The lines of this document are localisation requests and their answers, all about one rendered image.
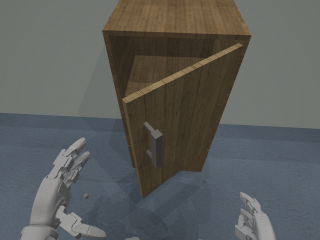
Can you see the cupboard door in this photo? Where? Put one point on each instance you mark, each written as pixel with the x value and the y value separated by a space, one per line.
pixel 184 107

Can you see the robot left hand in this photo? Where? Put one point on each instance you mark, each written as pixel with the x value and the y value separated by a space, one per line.
pixel 47 209

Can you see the left robot forearm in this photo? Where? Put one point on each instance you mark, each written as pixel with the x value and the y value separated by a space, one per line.
pixel 39 232

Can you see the handle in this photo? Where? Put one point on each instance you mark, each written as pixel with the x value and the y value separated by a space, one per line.
pixel 156 153

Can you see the robot right hand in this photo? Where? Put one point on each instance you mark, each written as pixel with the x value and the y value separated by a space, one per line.
pixel 258 226

